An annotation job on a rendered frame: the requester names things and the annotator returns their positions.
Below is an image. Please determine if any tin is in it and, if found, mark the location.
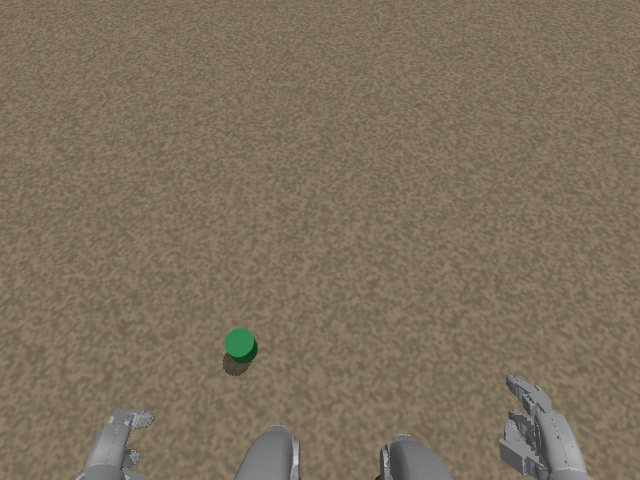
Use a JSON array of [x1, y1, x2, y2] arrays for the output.
[[225, 328, 258, 364]]

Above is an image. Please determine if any right robot hand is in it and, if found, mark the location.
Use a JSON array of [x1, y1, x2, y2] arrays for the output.
[[499, 375, 588, 480]]

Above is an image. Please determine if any left robot arm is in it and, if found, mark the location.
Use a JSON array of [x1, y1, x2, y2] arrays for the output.
[[74, 464, 125, 480]]

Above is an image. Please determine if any left robot hand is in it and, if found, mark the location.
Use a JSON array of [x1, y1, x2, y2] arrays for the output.
[[83, 407, 167, 480]]

